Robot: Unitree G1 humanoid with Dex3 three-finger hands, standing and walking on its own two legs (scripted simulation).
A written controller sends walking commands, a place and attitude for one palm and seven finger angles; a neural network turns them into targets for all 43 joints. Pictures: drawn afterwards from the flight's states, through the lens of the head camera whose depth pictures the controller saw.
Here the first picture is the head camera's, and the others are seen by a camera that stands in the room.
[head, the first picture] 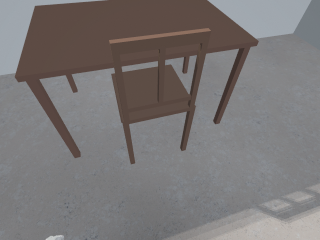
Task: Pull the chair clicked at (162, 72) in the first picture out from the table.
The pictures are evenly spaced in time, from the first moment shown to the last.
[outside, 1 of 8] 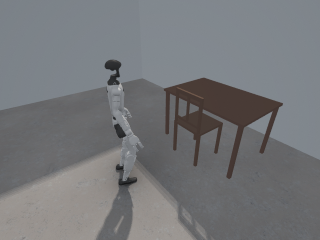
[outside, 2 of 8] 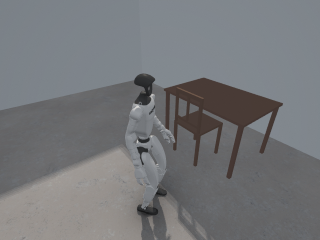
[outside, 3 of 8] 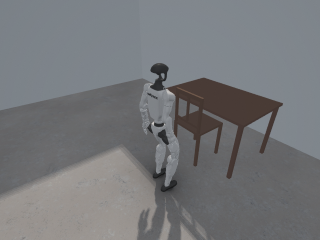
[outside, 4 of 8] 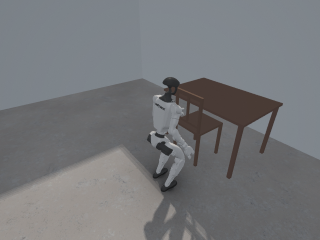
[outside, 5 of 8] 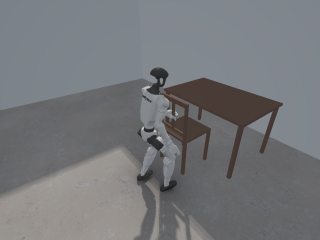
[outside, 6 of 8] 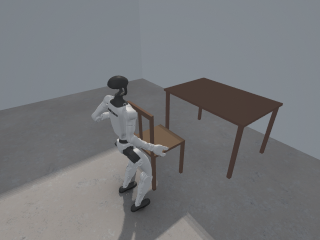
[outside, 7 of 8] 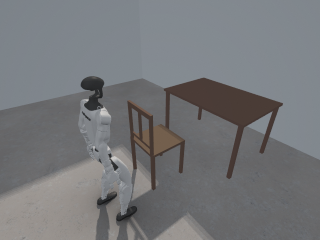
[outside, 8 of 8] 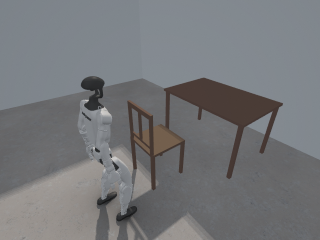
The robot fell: no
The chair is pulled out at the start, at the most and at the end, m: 0.00 0.62 0.61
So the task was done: yes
